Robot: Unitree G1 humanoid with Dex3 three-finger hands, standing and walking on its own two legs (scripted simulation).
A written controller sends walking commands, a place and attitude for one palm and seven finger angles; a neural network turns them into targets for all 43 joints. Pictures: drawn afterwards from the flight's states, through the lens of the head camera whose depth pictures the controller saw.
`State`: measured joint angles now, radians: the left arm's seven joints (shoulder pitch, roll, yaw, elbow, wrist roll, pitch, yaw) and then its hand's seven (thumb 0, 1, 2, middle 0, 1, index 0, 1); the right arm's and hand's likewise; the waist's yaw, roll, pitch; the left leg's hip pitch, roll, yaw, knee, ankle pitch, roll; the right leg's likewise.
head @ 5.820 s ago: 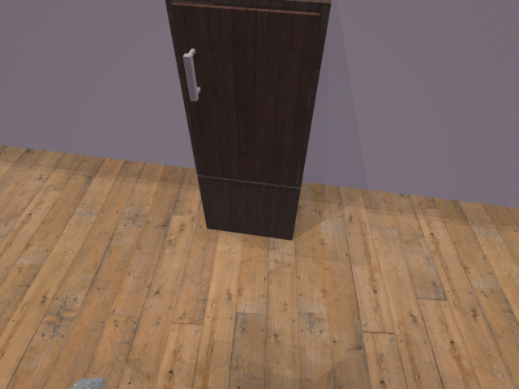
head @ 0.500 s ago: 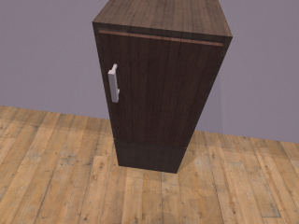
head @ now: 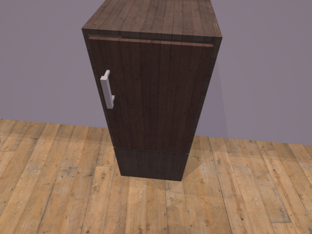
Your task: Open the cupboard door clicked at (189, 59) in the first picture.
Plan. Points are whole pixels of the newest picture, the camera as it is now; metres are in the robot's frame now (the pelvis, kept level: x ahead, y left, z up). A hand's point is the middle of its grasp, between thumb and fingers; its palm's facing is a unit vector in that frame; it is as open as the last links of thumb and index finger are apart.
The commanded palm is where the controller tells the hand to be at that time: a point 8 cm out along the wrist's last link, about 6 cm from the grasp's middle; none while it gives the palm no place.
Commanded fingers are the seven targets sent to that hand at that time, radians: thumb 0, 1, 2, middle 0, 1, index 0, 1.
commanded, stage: come to a stop and stand still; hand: left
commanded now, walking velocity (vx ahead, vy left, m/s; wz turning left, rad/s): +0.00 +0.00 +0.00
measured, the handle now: (108, 89) +0.56 +0.20 +0.04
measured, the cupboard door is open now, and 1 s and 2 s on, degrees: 0 0 0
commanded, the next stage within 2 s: look again from close up in 0.14 s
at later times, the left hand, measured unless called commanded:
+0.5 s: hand out of the picture +0.00 +0.17 -0.18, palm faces +0.03 -0.98 -0.20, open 7.3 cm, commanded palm none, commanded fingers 0.00 0.90 0.90 -0.20 -0.30 -0.20 -0.30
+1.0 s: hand (83, 211) +0.19 +0.20 -0.05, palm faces +0.26 -0.96 -0.12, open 7.4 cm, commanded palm +0.12 +0.24 -0.06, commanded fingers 0.00 0.67 0.80 -0.22 -0.45 -0.22 -0.45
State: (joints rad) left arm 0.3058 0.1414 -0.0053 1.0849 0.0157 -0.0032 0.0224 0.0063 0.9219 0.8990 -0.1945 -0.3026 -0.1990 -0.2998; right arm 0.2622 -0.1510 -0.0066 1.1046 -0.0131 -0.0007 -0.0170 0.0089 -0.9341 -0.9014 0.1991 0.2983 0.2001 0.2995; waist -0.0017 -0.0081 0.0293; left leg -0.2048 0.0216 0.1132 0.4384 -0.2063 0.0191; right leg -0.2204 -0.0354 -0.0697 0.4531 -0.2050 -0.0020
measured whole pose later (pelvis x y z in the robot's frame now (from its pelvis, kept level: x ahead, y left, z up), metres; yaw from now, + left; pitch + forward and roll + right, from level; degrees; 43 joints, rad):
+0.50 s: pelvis +0.00 +0.00 -0.01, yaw +1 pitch -1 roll +0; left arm 0.32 0.13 -0.01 1.09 0.02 -0.01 0.03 0.00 0.91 0.90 -0.20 -0.30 -0.20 -0.30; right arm 0.34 -0.14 0.01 1.06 -0.02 0.00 -0.01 0.01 -0.92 -0.90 0.20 0.30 0.20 0.30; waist -0.02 0.03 -0.01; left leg -0.25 0.02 0.11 0.53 -0.26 0.03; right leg -0.26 -0.05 -0.07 0.55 -0.26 0.00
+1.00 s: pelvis +0.01 +0.00 -0.02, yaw +3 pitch +2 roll +0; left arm 0.44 0.18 0.07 0.21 -0.17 -0.15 0.04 0.02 0.89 0.87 -0.20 -0.34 -0.20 -0.34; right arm 0.32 -0.24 -0.01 0.81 0.03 -0.26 -0.07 0.02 -0.92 -0.90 0.20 0.30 0.20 0.30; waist -0.03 0.02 -0.03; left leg -0.35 0.00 0.07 0.62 -0.30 0.02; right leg -0.35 -0.07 -0.11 0.63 -0.32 0.00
